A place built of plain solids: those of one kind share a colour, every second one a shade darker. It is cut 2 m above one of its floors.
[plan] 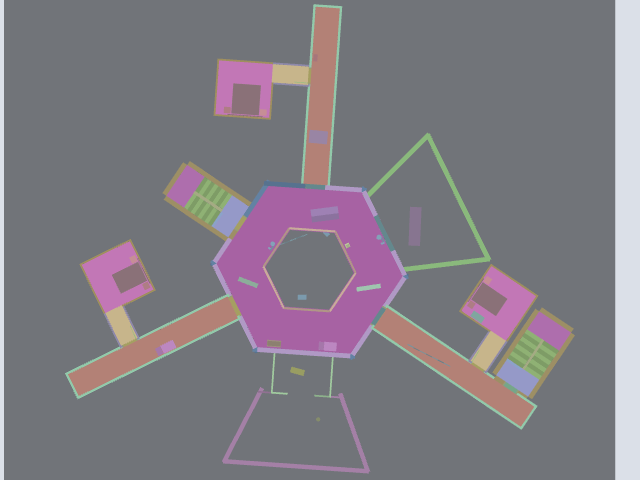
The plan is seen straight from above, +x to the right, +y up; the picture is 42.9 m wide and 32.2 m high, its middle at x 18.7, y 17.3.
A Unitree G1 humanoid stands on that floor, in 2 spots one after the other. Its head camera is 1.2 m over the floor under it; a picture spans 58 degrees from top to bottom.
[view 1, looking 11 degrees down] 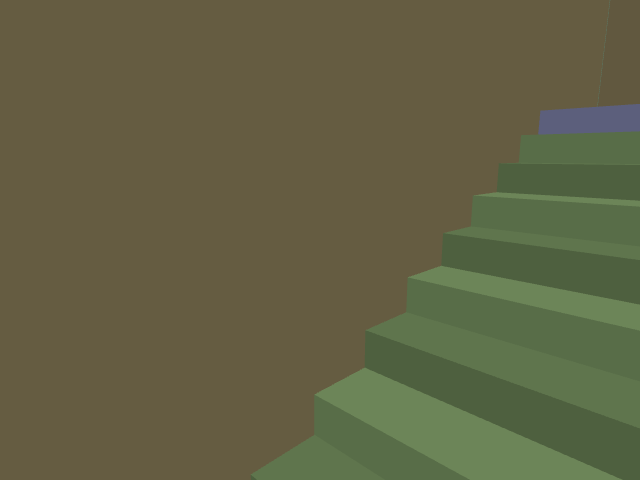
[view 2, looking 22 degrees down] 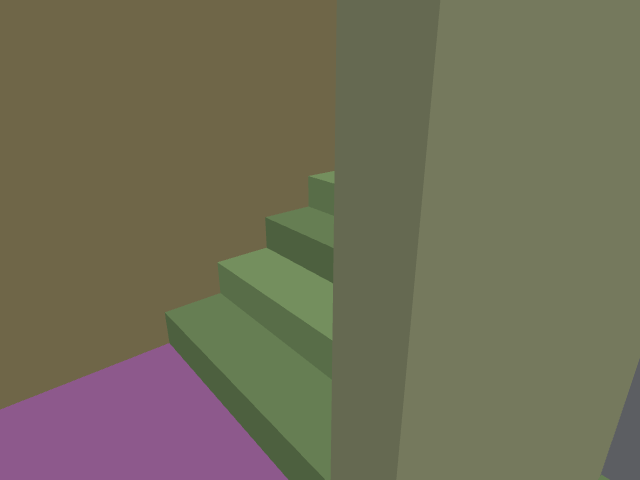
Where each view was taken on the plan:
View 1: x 34.26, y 11.07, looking -79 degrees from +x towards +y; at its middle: wall_shaft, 1.52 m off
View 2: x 9.53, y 20.40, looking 16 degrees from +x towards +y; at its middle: tread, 1.88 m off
